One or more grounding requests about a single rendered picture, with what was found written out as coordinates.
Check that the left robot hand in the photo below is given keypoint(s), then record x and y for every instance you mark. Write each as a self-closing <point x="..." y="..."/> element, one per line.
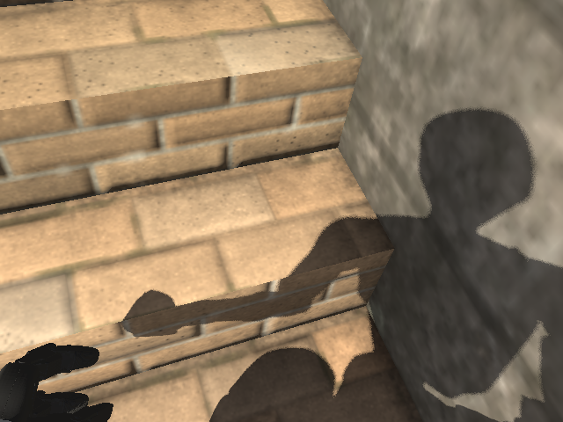
<point x="21" y="402"/>

